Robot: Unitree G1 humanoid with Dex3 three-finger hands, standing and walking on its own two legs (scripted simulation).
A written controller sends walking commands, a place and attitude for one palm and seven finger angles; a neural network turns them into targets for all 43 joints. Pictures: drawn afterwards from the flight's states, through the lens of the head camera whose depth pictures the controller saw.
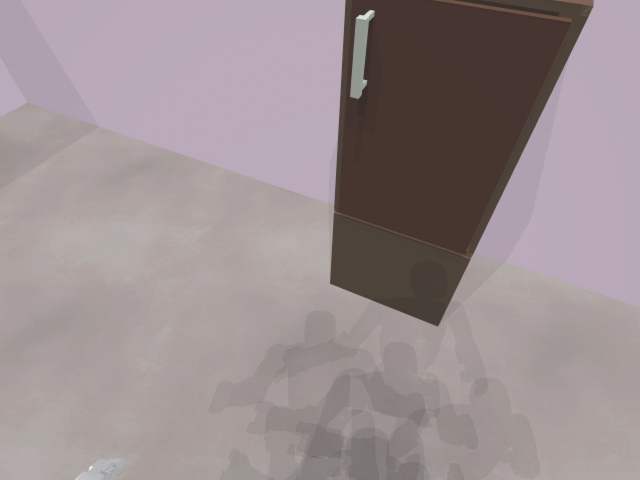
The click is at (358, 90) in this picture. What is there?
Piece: cupboard door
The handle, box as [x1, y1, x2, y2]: [350, 10, 374, 98]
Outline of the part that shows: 369,10 363,16 359,15 356,18 350,96 356,98 359,97 361,94 361,90 366,84 366,80 363,80 362,77 368,21 373,16 374,11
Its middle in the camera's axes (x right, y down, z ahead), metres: +0.08 -0.37 +0.79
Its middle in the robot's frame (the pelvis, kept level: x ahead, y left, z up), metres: +0.86 -0.04 +0.14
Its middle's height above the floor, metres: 0.91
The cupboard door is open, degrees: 0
